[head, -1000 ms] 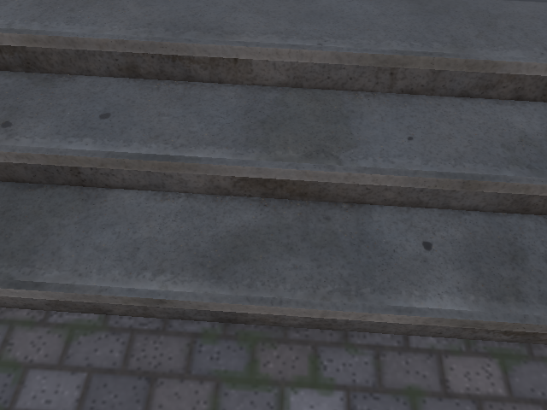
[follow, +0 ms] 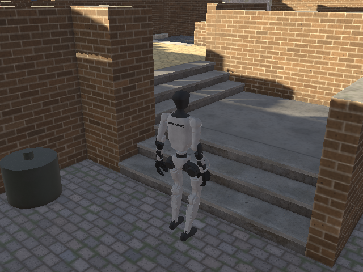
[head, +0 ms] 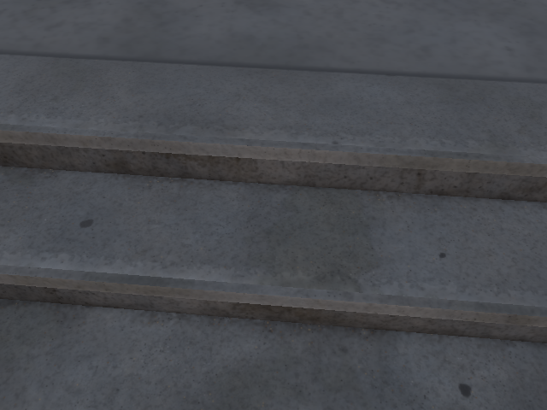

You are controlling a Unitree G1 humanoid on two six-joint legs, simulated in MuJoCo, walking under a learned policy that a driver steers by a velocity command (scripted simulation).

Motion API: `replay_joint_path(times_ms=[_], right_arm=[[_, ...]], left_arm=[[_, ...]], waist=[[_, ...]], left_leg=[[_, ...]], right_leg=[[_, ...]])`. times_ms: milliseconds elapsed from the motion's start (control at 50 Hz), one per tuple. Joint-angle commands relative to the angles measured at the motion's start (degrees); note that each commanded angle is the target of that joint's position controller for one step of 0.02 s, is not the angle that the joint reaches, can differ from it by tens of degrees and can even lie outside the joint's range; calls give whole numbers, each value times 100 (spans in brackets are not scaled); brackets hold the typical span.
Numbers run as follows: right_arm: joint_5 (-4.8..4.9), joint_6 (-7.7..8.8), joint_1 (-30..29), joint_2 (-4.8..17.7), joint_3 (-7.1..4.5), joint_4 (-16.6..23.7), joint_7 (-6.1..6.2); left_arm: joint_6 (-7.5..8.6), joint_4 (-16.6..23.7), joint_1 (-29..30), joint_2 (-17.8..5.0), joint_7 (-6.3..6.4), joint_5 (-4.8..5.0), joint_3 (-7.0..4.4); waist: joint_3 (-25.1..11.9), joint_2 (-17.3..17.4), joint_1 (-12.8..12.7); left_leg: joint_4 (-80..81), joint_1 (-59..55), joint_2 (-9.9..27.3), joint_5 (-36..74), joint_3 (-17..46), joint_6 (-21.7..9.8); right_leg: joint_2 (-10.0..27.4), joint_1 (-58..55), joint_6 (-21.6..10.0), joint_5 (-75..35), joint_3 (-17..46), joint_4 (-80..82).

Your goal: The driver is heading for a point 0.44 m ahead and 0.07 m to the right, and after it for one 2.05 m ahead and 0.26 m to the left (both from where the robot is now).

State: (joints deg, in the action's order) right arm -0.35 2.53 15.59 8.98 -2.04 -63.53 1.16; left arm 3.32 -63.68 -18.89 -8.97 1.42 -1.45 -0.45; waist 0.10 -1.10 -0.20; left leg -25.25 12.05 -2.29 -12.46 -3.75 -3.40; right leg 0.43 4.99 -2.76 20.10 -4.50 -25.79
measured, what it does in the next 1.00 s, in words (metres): climbs: left foot, then right foot 0.15 m higher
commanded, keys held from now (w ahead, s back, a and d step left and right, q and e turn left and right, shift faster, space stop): w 0.70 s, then no key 0.30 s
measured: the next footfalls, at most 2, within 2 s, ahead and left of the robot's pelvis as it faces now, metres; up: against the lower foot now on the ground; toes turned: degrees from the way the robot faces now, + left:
left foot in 0.40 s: +0.22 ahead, +0.10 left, +0.00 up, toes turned +4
right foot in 0.88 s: +0.49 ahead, -0.08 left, +0.15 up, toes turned -6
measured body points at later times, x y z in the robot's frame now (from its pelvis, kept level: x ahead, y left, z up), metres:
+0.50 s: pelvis +0.14 +0.04 -0.01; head +0.14 +0.04 +0.44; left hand +0.16 +0.27 -0.17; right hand +0.15 -0.21 -0.16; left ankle +0.18 +0.10 -0.74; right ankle +0.04 -0.08 -0.59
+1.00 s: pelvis +0.35 -0.01 +0.07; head +0.37 -0.01 +0.52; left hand +0.49 +0.20 -0.06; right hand +0.36 -0.25 -0.08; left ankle +0.22 +0.11 -0.52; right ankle +0.44 -0.07 -0.59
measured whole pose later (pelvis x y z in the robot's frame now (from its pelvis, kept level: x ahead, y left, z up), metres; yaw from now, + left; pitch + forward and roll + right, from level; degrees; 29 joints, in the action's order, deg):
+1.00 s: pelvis +0.35 -0.01 +0.07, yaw +0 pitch +1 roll -2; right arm -1.7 2.6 19.5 10.6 -2.1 -56.5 -0.2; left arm 1.3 -48.6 -7.5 -8.0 1.4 -0.9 0.6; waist 0.5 1.2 0.4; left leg -80.8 24.1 -1.3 -11.4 3.1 -3.2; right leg -1.6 38.3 -7.6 22.7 -10.0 -58.9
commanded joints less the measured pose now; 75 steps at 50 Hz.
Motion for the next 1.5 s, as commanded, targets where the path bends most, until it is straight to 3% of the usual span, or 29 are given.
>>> replay_joint_path(times_ms=[20, 100, 140, 200, 300, 340, 380, 400, 420, 460, 500, 580, 720, 800, 840, 860, 900, 920, 940, 980, 1000, 1020, 1060, 1120, 1200, 1320, 1400, 1440, 1500], right_arm=[[-8, 65, 338, 701, -177, 140, -30], [11, 172, -195, 551, -176, 407, -90], [-27, 279, -594, 355, -115, 684, -81], [-68, 223, -1155, 469, -160, 976, -79], [-70, 81, -333, 112, -96, 861, -175], [-38, 59, 478, 267, -181, 577, -60], [-131, 86, 2022, 770, -376, 46, 40], [-240, 133, 2129, 1275, -400, -11, 51], [-113, 69, 1722, 1539, -402, 62, -4], [24, 4, 394, 700, -185, 374, -117], [-56, 93, 323, 439, -31, 300, -128], [-145, 263, 1273, 488, 43, -180, -151], [-26, 353, 1421, 460, 314, -384, -53], [89, 237, 1568, 631, 258, -174, 276], [71, 204, 1700, 866, 190, -40, 207], [90, 224, 1491, 1187, 84, 83, 132], [191, 325, 1288, 1205, -58, 265, -82], [240, 310, 1464, 543, 6, 594, -257], [-83, 217, 1809, 342, -31, 460, -317], [-317, -95, 744, 166, -49, 1153, -152], [-303, -93, 370, 161, -49, 1400, -4], [-281, -97, 494, 106, -15, 1499, 51], [-147, -136, 873, 59, 8, 1414, 62], [-220, -145, 740, -18, 49, 1562, 98], [-159, -290, 636, 138, 13, 1345, 30], [6, -408, 333, -230, 138, 1122, 112], [-28, -307, 766, -120, 170, 841, 240], [-142, -171, 660, 158, 234, 918, 248], [-86, -121, 580, -43, 267, 857, 177]], left_arm=[[124, 174, -321, -212, -35, -31, -38], [248, 73, -852, -348, -14, 41, -104], [252, -79, -1176, -894, 25, 66, -288], [217, -251, -1745, -786, 22, -139, -292], [210, 90, -564, -721, 20, 15, -257], [246, 140, -430, -863, 15, 121, -269], [314, 351, 249, -850, -80, 215, -274], [329, 623, 456, -201, -110, 148, -161], [229, 561, -550, -123, -98, 179, -191], [85, 741, -174, -362, -180, -84, -237], [-25, 780, -266, -204, -241, -128, -228], [-228, 1353, 582, 395, -148, 8, -12], [-155, 3078, 2504, 422, 25, -23, 385], [-287, 3150, 2412, 589, -75, 72, 526], [-262, 2749, 1383, 419, 18, 253, 442], [-222, 2482, 544, 92, 18, 237, 327], [-79, 2057, -305, -370, -18, -25, 118], [-148, 1709, -727, -1123, 44, -107, -115], [-200, 1759, -132, -1113, 54, 39, -192], [-167, 1564, 1063, -605, 16, 67, -186], [-104, 1265, 817, -281, 36, 33, -113], [-1, 1033, 645, 82, 17, -50, -29], [199, 684, 278, 2, -104, -78, -88], [300, 328, -206, -193, -156, 25, -159], [245, 697, -11, -129, 105, 22, -29], [119, 787, -473, -375, 171, -88, -93], [-149, 727, -711, -402, 193, 7, -178], [-173, 662, -1374, 282, 83, 194, -66], [-282, 509, -781, -124, 99, 99, -95]], waist=[[725, 421, 20], [497, -153, -305], [675, -1030, -378], [851, -405, -556], [359, -755, 301], [1, -604, 733], [-340, -104, 1582], [-381, 1286, 1269], [-739, 964, 526], [700, 468, 94], [837, 212, -212], [617, 618, 9], [917, -59, -138], [101, 285, 127], [-988, 1068, -254], [-1449, 1408, -641], [-2070, 1219, -982], [-2218, -1306, -822], [-2432, -945, -393], [-96, 428, 170], [376, 415, 112], [382, 352, 306], [128, 116, 449], [-114, -132, 555], [-595, 0, 422], [-289, -979, 16], [204, -299, 2], [9, 1001, -515], [454, 638, -185]], left_leg=[[1079, -137, 1209, -1617, 1767, -737], [154, 447, 771, 56, 1014, -572], [-1111, 2031, 58, -214, -111, -192], [-2283, 3476, 399, -1587, -21, -168], [-2047, 941, 34, -729, -448, -167], [-1367, -529, -229, 232, -570, -239], [-157, -2349, 114, 1073, -236, -361], [433, -2261, 1778, 2020, 1864, -577], [1067, -1717, 2455, 842, 3390, -1214], [1887, -151, 2225, -3465, 3292, -1245], [1776, 547, 1714, -2779, 2426, -896], [1604, 509, 1662, -2133, 1976, -1065], [1940, 515, 1373, -1987, 1278, -657], [2518, -320, 1308, 3087, 467, -930], [1156, -981, 1343, 8765, 17, -873], [178, -1702, 1496, 9677, 91, -728], [-2233, -926, 1276, 7679, 66, -326], [-4799, 939, -48, 1350, 32, 115], [-6656, 1035, -202, -173, 1364, 121], [-7296, 2362, 222, -124, 910, 29], [-7522, 2845, 213, -192, 974, -131], [-7422, 2972, 214, -183, 1089, -260], [-7500, 3138, 25, 13, 1123, -368], [-7195, 3626, 0, 200, 1243, -193], [-5805, 2872, 350, 516, 536, 254], [-2365, 1092, 333, -309, -173, 295], [287, -81, 330, 117, -52, 201], [345, -686, 1611, 2683, 1223, -216], [830, 572, 1087, 74, 978, -91]], right_leg=[[134, 1104, -287, 554, 229, 132], [449, -69, -502, -89, 784, 776], [1388, -1408, -793, -2016, 1882, 1182], [2119, -2196, -1190, -3535, 2020, 1171], [1183, -153, -678, -4864, 575, 804], [894, 516, -570, -6356, 185, -541], [372, 1909, -377, -4287, 205, -2995], [-321, 2907, -243, 624, 145, -5645], [-375, 3090, -351, 420, 1136, -6345], [206, 3900, -290, 19, 479, -6682], [384, 3953, -213, -178, 437, -6857], [178, 5688, -273, -154, 11, -9248], [453, 7306, -281, 284, 93, -8634], [388, 4836, -272, 384, -632, -5654], [-422, 2790, -448, 356, -1034, -4649], [-494, 2433, -524, 148, -814, -4009], [43, 804, -936, -586, 931, -2345], [1861, -173, -1937, -3847, 4032, -672], [2046, 468, -2095, -3103, 5222, 265], [1744, 2352, -1539, 209, 3786, 183], [1528, 2655, -1256, -6, 3149, 34], [1248, 2657, -1008, -537, 2500, 27], [1048, 2185, -820, -1904, 1664, 11], [942, 1507, -647, -2626, 1154, 40], [1045, 1297, -805, -3672, 773, 270], [923, 1275, -798, -3009, 447, 479], [1099, 1313, -617, -2046, 901, 88], [477, 1846, -169, -215, 522, -100], [419, 733, -20, -625, 476, 449]])
Velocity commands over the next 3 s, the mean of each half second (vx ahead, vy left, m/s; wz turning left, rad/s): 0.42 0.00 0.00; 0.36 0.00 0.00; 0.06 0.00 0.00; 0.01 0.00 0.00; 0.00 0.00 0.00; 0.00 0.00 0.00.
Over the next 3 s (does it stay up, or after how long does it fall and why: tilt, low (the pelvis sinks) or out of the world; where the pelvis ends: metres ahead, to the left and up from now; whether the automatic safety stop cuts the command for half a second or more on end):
stays up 0.47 0.04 0.15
